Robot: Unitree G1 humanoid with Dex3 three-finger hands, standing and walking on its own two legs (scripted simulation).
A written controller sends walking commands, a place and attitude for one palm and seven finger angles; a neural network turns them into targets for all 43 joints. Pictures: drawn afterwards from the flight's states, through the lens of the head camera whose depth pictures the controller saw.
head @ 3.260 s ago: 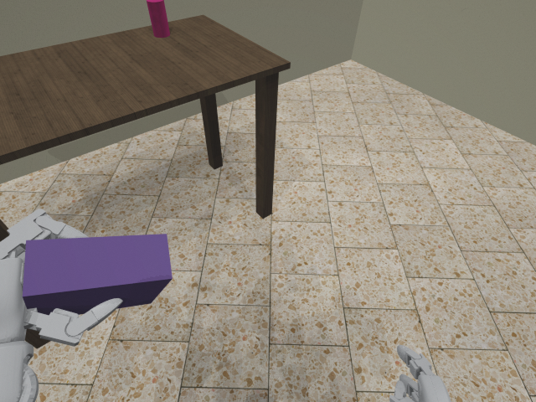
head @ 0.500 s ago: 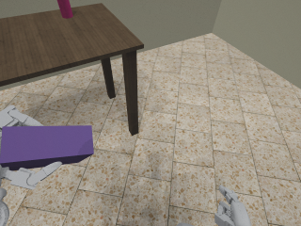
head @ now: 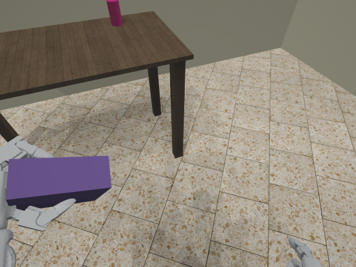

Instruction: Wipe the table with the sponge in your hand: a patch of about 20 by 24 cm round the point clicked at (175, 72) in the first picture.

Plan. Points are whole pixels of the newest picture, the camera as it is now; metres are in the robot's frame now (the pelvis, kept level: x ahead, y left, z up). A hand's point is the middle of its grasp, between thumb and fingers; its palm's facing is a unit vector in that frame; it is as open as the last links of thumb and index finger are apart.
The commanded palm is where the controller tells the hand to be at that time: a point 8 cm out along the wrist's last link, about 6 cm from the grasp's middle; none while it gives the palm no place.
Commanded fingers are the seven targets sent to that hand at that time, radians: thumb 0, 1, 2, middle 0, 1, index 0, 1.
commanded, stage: take the last steps up to it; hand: left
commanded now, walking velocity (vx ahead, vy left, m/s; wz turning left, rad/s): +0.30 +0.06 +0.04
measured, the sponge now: (75, 182) +0.23 +0.19 +0.15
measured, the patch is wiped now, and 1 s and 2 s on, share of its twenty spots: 0.00 0.00 0.00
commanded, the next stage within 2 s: none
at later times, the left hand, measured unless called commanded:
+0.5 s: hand (53, 160) +0.26 +0.24 +0.16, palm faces +0.41 -0.80 -0.44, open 9.7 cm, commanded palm +0.20 +0.29 +0.17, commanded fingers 0.00 0.10 1.30 -1.20 -1.60 -1.20 -1.60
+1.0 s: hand (71, 110) +0.38 +0.25 +0.17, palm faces +0.35 -0.81 -0.47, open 9.7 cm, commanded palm +0.33 +0.30 +0.17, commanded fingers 0.00 0.10 1.30 -1.20 -1.60 -1.20 -1.60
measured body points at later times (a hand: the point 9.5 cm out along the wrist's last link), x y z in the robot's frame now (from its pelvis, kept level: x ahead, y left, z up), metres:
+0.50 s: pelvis +0.05 +0.00 -0.01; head +0.07 -0.02 +0.43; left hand +0.24 +0.28 +0.18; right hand +0.20 -0.21 -0.13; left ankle +0.02 +0.13 -0.67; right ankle +0.07 -0.09 -0.74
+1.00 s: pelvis +0.16 +0.02 +0.00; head +0.19 +0.02 +0.45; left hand +0.35 +0.29 +0.20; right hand +0.32 -0.18 -0.10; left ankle +0.14 +0.14 -0.74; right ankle +0.20 -0.10 -0.71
